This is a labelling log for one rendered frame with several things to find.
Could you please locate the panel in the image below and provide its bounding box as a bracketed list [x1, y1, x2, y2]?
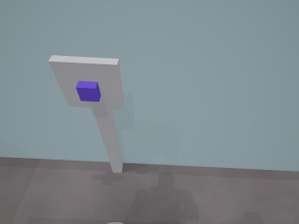
[48, 55, 124, 174]

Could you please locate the button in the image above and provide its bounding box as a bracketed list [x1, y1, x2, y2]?
[76, 81, 101, 102]

